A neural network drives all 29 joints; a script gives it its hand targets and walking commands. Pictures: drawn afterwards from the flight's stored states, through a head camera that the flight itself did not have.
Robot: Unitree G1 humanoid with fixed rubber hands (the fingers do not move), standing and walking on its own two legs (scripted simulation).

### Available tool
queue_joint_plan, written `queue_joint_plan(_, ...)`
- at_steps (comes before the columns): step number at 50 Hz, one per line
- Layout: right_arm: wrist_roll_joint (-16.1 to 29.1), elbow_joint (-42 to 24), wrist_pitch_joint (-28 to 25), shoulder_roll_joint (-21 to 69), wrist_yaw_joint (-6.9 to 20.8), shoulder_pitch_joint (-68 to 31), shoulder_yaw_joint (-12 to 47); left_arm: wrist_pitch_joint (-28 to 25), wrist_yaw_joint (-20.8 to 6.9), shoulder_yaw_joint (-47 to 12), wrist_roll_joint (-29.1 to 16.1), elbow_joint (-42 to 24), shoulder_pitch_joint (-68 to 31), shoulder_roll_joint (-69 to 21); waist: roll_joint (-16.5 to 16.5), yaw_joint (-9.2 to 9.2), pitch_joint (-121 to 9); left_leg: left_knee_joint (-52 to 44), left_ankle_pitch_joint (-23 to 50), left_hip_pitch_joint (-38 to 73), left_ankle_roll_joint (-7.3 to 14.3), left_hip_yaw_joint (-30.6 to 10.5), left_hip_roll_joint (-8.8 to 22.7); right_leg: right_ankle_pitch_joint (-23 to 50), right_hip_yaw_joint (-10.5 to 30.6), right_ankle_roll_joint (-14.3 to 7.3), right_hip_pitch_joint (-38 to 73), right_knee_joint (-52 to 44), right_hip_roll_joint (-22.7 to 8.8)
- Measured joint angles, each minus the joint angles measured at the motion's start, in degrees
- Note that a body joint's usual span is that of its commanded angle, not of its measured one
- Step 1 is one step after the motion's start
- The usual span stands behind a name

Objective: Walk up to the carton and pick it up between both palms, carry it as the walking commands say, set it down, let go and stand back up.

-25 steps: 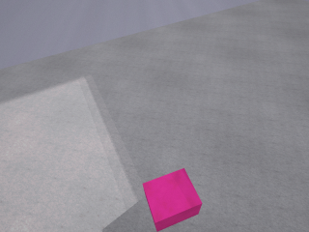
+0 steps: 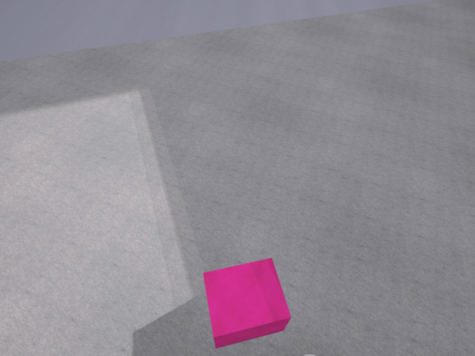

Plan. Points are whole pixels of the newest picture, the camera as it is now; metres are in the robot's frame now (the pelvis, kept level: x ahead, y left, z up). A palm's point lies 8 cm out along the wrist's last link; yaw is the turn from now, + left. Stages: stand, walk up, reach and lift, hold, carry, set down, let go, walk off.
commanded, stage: walk up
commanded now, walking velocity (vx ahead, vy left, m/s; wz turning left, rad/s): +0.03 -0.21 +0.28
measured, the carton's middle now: (244, 302) +0.42 -0.01 -0.68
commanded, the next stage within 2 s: none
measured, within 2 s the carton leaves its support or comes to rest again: neither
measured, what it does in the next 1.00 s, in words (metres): steps on the spot: right foot, then left foot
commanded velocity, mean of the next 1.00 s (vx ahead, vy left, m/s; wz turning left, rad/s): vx -0.02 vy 0.01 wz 0.13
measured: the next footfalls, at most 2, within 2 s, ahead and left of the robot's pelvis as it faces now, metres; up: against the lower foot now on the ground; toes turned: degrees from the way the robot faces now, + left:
right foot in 0.06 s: +0.12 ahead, -0.20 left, +0.00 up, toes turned -5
left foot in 0.40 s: +0.04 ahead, +0.01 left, +0.00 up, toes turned +12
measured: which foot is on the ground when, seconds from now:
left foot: down 0.00-0.06, up 0.08-0.38, down 0.40-0.72, up 0.74-1.00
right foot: up 0.00-0.04, down 0.06-0.40, up 0.42-0.66, down 0.68-1.00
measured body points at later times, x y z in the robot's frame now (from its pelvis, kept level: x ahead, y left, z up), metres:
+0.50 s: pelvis +0.04 -0.05 +0.00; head +0.07 -0.03 +0.44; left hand +0.02 +0.20 -0.17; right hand +0.18 -0.29 -0.13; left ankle +0.00 +0.00 -0.74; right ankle +0.05 -0.21 -0.69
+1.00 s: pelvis +0.03 -0.03 +0.01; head +0.07 -0.06 +0.45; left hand +0.02 +0.23 -0.13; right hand +0.16 -0.28 -0.15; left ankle +0.02 +0.14 -0.69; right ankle +0.03 -0.18 -0.74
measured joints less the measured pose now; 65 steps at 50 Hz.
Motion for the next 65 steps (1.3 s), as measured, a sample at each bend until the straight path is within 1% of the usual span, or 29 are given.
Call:
queue_joint_plan(2, -0.08, -1.67, 0.25, -0.11, 0.29, 0.07, -0.03, -0.07, -0.04, 0.00, 0.06, 0.04, 0.09, -0.04, 0.05, 0.17, -0.65, 3.26, -2.68, -1.00, -0.99, -0.34, 0.47, 2.18, -1.45, -0.18, 2.88, -6.40, -0.29)
queue_joint_plan(3, 0.04, -2.47, 0.44, -0.09, 0.41, -0.14, 0.25, -0.30, 0.16, 0.21, 0.11, 0.00, 0.19, -0.04, -0.18, 0.44, -1.10, 5.74, -4.48, -2.09, -0.49, -0.59, 0.33, 6.66, -1.88, -0.49, 3.26, -7.83, -0.57)
queue_joint_plan(4, 0.21, -3.08, 0.69, -0.45, 0.50, -1.31, 0.48, -0.61, 0.55, 0.39, 0.15, 0.16, -0.14, -0.92, 0.87, 0.39, -0.80, 9.68, -6.92, -3.99, 1.33, -1.46, 0.59, 7.80, -2.76, -0.82, 2.29, -5.65, -0.29)
queue_joint_plan(7, 0.44, -5.75, 1.12, -1.10, 0.62, -5.89, 0.48, -1.50, 1.42, -0.83, 0.11, -0.30, -0.52, -3.90, 2.54, -0.05, 0.50, 26.93, -13.42, -11.94, 4.50, -1.17, -3.30, 4.16, -5.58, -1.57, 3.28, -4.36, -1.65)
queue_joint_plan(9, 0.41, -7.57, 1.20, -1.37, 0.87, -8.57, 0.46, -2.04, 1.97, -1.66, 0.38, -0.73, 0.20, -5.32, 2.88, 1.40, 0.37, 34.21, -12.78, -15.59, 5.56, 1.39, -5.98, 4.60, -6.30, -1.73, 4.85, -6.90, -2.16)
queue_joint_plan(11, 0.15, -8.51, 1.16, -1.54, 1.36, -11.38, 0.65, -2.38, 2.56, -2.16, 0.60, -0.69, 1.50, -5.96, 3.03, 2.98, -0.21, 37.68, -10.22, -17.68, 5.99, 3.78, -7.64, 5.64, -6.53, -2.05, 6.04, -9.18, -1.89)
queue_joint_plan(14, 0.01, -9.47, 1.17, -0.92, 2.03, -14.40, 1.12, -2.37, 2.90, -2.04, 1.12, -0.15, 3.03, -5.70, 2.68, 4.66, -1.30, 33.81, -7.73, -17.65, 6.10, 6.56, -8.42, 6.08, -7.26, -2.59, 7.15, -10.95, -1.11)
queue_joint_plan(17, 0.35, -10.11, 1.05, 0.40, 2.46, -16.18, 1.79, -2.44, 3.08, -1.54, 1.38, 0.71, 3.89, -4.85, 1.86, 5.23, -1.95, 22.67, -5.88, -14.55, 5.84, 8.18, -8.67, 5.55, -8.73, -2.78, 7.78, -11.01, -0.35)
queue_joint_plan(19, 0.57, -10.64, 0.55, 1.38, 2.58, -16.76, 2.43, -1.92, 3.09, -1.16, 1.31, 1.21, 4.19, -4.09, 0.98, 4.98, -1.85, 12.54, -1.11, -10.94, 6.15, 9.24, -8.69, 4.34, -9.63, -2.63, 7.41, -9.13, -0.17)
queue_joint_plan(20, 0.54, -10.69, 0.12, 1.83, 2.59, -16.89, 2.73, -1.73, 3.06, -1.16, 1.26, 1.42, 4.25, -3.67, 0.34, 4.72, -1.59, 9.50, 0.27, -9.75, 7.55, 9.40, -8.85, 3.38, -9.75, -2.51, 6.82, -7.29, -0.34)
queue_joint_plan(22, 0.29, -10.86, 0.17, 2.62, 2.66, -16.55, 3.03, -1.01, 3.32, -1.24, 1.45, 1.26, 4.27, -3.21, -1.07, 4.47, -0.94, 9.85, -0.22, -9.68, 10.30, 9.35, -9.60, -3.18, -6.48, -2.06, 4.30, 0.40, -0.21)
queue_joint_plan(23, 0.25, -10.99, 0.52, 2.52, 2.75, -16.30, 2.97, -0.56, 3.56, -0.94, 1.36, 0.81, 4.26, -3.46, -0.85, 4.38, -0.58, 9.74, -0.35, -9.62, 10.93, 9.12, -9.54, -7.20, -4.80, -1.65, 2.59, 6.01, 0.39)
queue_joint_plan(25, 0.20, -10.97, 1.13, 2.05, 2.58, -16.14, 2.70, 0.05, 4.21, -0.43, 0.98, 0.45, 4.01, -4.08, 0.23, 3.65, 0.27, 8.39, 0.35, -9.22, 11.33, 8.44, -9.49, -10.66, -2.52, -1.31, 0.28, 15.07, 1.26)
queue_joint_plan(27, 0.30, -10.47, 1.43, 1.73, 2.39, -16.08, 2.64, 0.20, 4.21, -0.29, 0.86, 0.25, 3.92, -4.42, 1.13, 3.12, 0.77, 6.14, 1.71, -8.60, 11.30, 8.20, -9.78, -10.94, -1.50, -0.99, 0.37, 16.27, 1.41)
queue_joint_plan(32, 0.88, -7.53, 0.51, 2.52, 1.73, -14.30, 3.00, -0.44, 3.29, -0.99, 0.53, -0.57, 3.31, -3.69, 0.76, 3.39, 0.33, 2.13, 3.30, -6.78, 11.34, 9.94, -11.85, -6.64, -1.09, -1.03, 6.39, 2.81, 1.24)
queue_joint_plan(34, 1.22, -6.50, 0.08, 3.01, 1.52, -13.44, 3.50, -1.27, 3.20, -1.38, 0.04, -0.63, 2.98, -3.36, 0.07, 3.51, -0.03, 2.07, 2.92, -6.19, 11.07, 11.01, -12.72, -2.32, -0.59, -1.83, 10.02, -4.79, 1.79)
queue_joint_plan(35, 1.37, -6.17, -0.02, 3.04, 1.53, -13.05, 3.72, -1.74, 3.26, -1.56, -0.11, -0.53, 2.99, -3.54, 0.16, 3.55, -0.31, 2.56, 2.41, -6.02, 10.90, 11.48, -12.82, -1.84, -0.75, -3.28, 11.75, -7.77, 1.81)
queue_joint_plan(37, 1.68, -5.60, 0.02, 2.81, 1.67, -12.30, 3.61, -2.42, 3.48, -1.93, 0.04, -0.37, 2.80, -4.89, 2.06, 2.85, -0.89, 3.68, 1.83, -5.70, 10.31, 10.68, -11.95, -2.27, -1.59, -4.15, 13.38, -9.33, 2.64)
queue_joint_plan(39, 1.69, -5.67, 1.10, 2.93, 2.12, -11.73, 2.92, -3.10, 3.87, -2.36, 0.44, -1.43, 2.64, -5.51, 1.84, 2.62, -1.63, 12.37, -2.93, -8.91, 8.70, 8.86, -12.95, -2.28, -2.19, -3.97, 13.69, -9.62, 1.50)
queue_joint_plan(41, 1.79, -5.32, 1.93, 2.55, 2.47, -12.34, 2.67, -3.90, 4.17, -2.49, 0.65, -1.56, 2.59, -6.01, 1.38, 3.49, -1.59, 20.19, -6.03, -11.85, 7.82, 7.11, -13.29, -1.45, -1.92, -3.61, 14.51, -11.01, 0.39)
queue_joint_plan(45, 1.20, -6.35, 2.31, 0.74, 3.12, -14.71, 2.20, -4.14, 4.62, -2.37, 0.60, -1.10, 3.93, -6.68, 1.37, 4.29, -0.50, 25.58, -5.89, -15.93, 5.50, 3.95, -11.43, 0.39, -0.78, -2.49, 15.03, -12.89, -1.44)
queue_joint_plan(49, 1.04, -6.90, 3.03, -1.08, 4.17, -16.10, 1.64, -3.66, 4.47, -1.22, 0.93, -0.91, 5.49, -5.90, 1.07, 3.77, 0.25, 24.21, -3.38, -18.43, 3.90, 3.49, -9.03, -0.04, -1.57, -0.74, 14.65, -11.51, -4.19)
queue_joint_plan(51, 1.19, -6.78, 3.34, -1.69, 4.60, -16.42, 1.73, -3.27, 4.04, -0.78, 1.13, -0.61, 6.28, -5.28, 1.10, 3.70, -0.11, 20.92, -2.09, -18.31, 3.69, 4.03, -8.15, -0.62, -2.20, 0.27, 14.31, -10.40, -5.27)
queue_joint_plan(53, 1.45, -6.50, 2.94, -1.60, 4.73, -16.80, 2.47, -2.89, 3.47, -0.33, 0.95, 0.16, 7.05, -4.51, 1.01, 4.11, -0.34, 13.99, 1.54, -15.58, 3.89, 4.76, -7.10, -1.31, -2.22, 1.08, 14.16, -9.15, -5.44)
queue_joint_plan(55, 1.47, -6.14, 1.61, -1.24, 4.50, -17.02, 3.14, -2.37, 2.86, -0.51, 0.80, 1.12, 8.24, -4.14, 2.02, 4.20, -0.93, 5.69, 7.96, -11.74, 4.24, 4.84, -5.50, -2.51, -2.14, 1.32, 13.59, -6.95, -4.04)
queue_joint_plan(57, 0.86, -5.21, 0.44, 0.95, 3.85, -16.68, 3.35, -1.65, 2.59, -0.98, 0.48, 1.86, 8.15, -3.11, 0.41, 4.63, -1.09, 7.98, 7.65, -12.43, 3.90, 5.25, -5.63, -7.31, -0.37, -0.56, 12.37, -3.24, -3.09)
queue_joint_plan(59, 0.48, -4.61, -0.08, 3.03, 3.43, -15.66, 3.87, -0.83, 2.39, -0.98, -0.01, 1.81, 8.15, -2.29, -0.83, 5.22, -1.79, 6.85, 6.71, -11.53, 4.31, 5.68, -5.24, -10.55, 1.06, -1.61, 10.28, 2.80, -0.47)
queue_joint_plan(62, 0.70, -4.68, -0.49, 4.70, 2.37, -15.13, 4.10, 0.29, 2.05, -0.24, -0.33, 1.66, 7.36, -1.49, -1.51, 4.46, -1.66, 3.66, 8.59, -10.67, 4.56, 5.17, -4.30, -11.62, 0.33, -1.27, 6.20, 13.34, 3.16)
queue_joint_plan(65, 0.64, -4.66, -0.45, 4.49, 1.70, -14.50, 3.75, 1.01, 1.27, 0.26, 0.08, 1.99, 6.22, -0.42, -2.48, 4.12, -1.41, 1.63, 10.19, -10.47, 4.48, 5.32, -3.80, -7.61, -0.72, -1.15, 2.36, 20.73, 3.79)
